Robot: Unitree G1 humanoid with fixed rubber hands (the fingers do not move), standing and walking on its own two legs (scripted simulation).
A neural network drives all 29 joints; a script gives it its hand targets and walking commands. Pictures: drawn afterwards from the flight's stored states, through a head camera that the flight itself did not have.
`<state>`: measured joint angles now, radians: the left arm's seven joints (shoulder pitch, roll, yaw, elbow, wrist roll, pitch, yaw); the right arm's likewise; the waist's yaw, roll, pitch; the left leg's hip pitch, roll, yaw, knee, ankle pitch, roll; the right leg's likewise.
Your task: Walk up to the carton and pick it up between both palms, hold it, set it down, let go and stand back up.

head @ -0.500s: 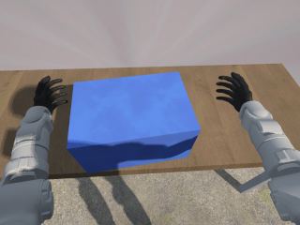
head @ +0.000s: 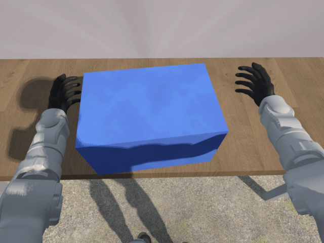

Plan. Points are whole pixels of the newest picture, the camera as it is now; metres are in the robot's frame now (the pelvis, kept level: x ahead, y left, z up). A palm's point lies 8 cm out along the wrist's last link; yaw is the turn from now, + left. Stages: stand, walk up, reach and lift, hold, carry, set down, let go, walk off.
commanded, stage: reach and lift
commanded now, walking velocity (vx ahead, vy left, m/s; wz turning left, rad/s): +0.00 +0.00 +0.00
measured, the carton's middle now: (150, 119) +0.41 +0.07 +0.02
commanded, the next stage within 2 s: none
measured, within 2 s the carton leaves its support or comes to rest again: leaves its support in 1.96 s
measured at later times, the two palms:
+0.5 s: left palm (72, 106) +0.41 +0.27 +0.07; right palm (247, 92) +0.46 -0.17 +0.09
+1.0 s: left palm (80, 106) +0.41 +0.25 +0.06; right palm (244, 92) +0.46 -0.16 +0.09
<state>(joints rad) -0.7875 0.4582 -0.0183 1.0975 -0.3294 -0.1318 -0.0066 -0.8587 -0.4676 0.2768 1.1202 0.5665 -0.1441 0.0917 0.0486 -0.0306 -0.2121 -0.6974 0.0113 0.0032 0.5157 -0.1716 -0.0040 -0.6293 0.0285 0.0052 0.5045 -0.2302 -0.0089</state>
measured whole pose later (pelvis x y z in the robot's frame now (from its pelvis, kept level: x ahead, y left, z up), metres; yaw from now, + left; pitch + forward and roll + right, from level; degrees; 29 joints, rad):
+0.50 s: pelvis +0.00 +0.00 +0.00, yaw +0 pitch +21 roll -1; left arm -0.80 0.38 -0.01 1.13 -0.30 -0.17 0.00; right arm -0.92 -0.36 0.28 1.21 0.52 -0.15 0.06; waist 0.05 -0.03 -0.23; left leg -0.70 0.02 0.00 0.52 -0.18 0.00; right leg -0.63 0.03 0.01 0.50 -0.23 -0.01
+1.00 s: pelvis +0.00 +0.00 +0.00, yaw +0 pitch +20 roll -1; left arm -0.80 0.31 0.03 1.13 -0.24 -0.18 0.04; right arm -0.92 -0.32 0.25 1.21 0.47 -0.17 0.02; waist 0.05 -0.03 -0.23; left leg -0.69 0.02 0.00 0.52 -0.18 0.00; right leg -0.62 0.03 0.01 0.50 -0.23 -0.01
